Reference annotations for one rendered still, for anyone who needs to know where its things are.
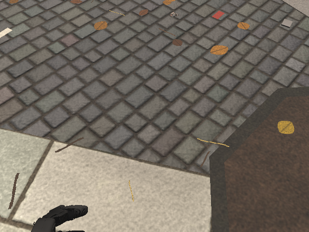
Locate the left robot hand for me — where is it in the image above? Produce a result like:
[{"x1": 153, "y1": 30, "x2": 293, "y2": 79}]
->
[{"x1": 31, "y1": 205, "x2": 88, "y2": 232}]

